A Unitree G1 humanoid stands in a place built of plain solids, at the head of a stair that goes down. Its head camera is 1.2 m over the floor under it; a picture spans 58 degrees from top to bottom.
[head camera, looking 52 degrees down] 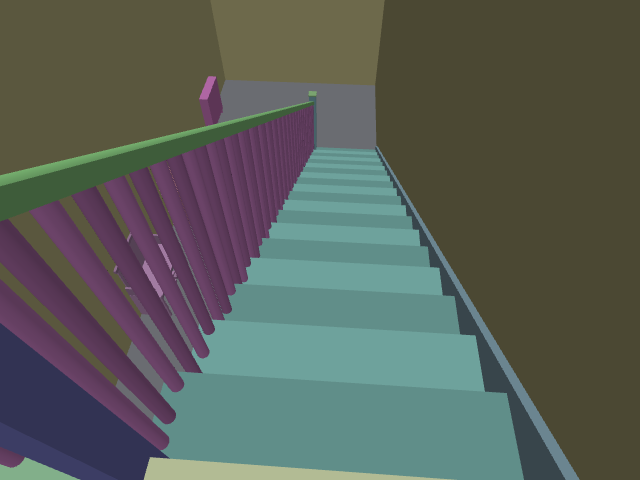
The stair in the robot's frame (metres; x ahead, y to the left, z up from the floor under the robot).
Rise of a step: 0.19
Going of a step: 0.29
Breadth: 1.11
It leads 4 degrees to the right of straight ahead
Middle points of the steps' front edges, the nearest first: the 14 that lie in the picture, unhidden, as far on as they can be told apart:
0.50 -0.05 -0.20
0.80 -0.07 -0.39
1.09 -0.09 -0.58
1.39 -0.10 -0.77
1.68 -0.12 -0.97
1.97 -0.14 -1.16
2.26 -0.16 -1.35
2.56 -0.18 -1.54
2.85 -0.20 -1.74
3.14 -0.22 -1.93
3.44 -0.24 -2.12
3.73 -0.26 -2.32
4.03 -0.28 -2.51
4.32 -0.30 -2.70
